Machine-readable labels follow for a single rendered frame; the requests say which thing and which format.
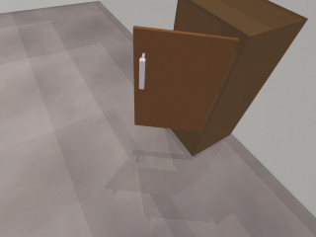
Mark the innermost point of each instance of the handle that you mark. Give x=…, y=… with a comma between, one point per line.
x=142, y=60

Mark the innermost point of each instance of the cupboard door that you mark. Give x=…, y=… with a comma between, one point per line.
x=183, y=72

